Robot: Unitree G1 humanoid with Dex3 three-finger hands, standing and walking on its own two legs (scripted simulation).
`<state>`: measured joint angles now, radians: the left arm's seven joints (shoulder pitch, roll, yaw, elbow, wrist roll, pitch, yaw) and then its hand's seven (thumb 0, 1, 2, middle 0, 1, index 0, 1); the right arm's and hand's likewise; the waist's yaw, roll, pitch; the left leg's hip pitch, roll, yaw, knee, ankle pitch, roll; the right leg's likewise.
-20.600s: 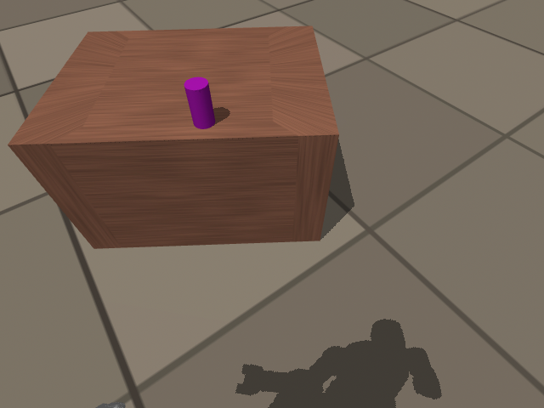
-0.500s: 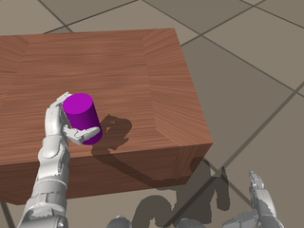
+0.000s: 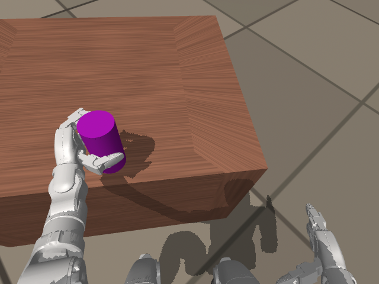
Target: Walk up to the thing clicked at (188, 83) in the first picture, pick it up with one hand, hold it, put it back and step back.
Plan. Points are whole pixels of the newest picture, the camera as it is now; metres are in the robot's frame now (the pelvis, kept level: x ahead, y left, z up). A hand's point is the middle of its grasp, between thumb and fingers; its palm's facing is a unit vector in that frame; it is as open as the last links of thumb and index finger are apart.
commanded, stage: lower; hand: left
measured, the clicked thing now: (104, 144) +0.39 +0.18 +0.02
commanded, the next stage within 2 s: loosen in 0.76 s
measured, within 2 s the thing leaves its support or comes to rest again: rests again in 0.54 s
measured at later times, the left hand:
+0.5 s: hand (105, 153) +0.40 +0.19 -0.04, palm faces +0.16 -0.99 -0.01, open 10.5 cm
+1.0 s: hand (105, 154) +0.40 +0.20 -0.05, palm faces +0.18 -0.98 +0.00, open 10.5 cm
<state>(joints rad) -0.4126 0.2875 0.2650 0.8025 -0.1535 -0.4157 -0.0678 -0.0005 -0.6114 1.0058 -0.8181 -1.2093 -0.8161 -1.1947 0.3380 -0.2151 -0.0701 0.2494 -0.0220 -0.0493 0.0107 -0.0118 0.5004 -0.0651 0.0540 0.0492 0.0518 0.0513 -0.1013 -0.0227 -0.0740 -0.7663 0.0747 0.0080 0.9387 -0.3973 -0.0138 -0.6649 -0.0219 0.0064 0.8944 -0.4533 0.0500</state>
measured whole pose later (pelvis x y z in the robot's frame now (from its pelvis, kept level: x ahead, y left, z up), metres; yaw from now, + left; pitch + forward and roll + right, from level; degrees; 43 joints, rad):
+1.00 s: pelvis -0.01 -0.01 -0.05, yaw +0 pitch +21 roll -3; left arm -0.43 0.32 0.36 0.86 -0.12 -0.57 -0.06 0.00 -0.60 0.96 -0.85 -1.16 -0.85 -1.14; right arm 0.44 -0.24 -0.05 -0.10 -0.05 0.07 0.05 -0.01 0.50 -0.06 0.06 0.05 0.05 0.05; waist -0.16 -0.03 -0.14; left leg -1.10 0.08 -0.03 1.23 -0.49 -0.03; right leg -0.99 -0.01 -0.01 1.20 -0.57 0.04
